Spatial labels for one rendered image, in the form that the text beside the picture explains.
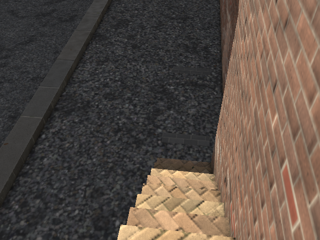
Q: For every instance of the stairs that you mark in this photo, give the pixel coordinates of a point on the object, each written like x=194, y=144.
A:
x=179, y=201

